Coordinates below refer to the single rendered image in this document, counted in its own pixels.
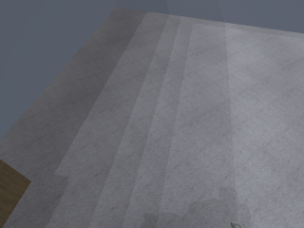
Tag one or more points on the cupboard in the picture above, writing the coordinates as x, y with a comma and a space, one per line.
13, 185

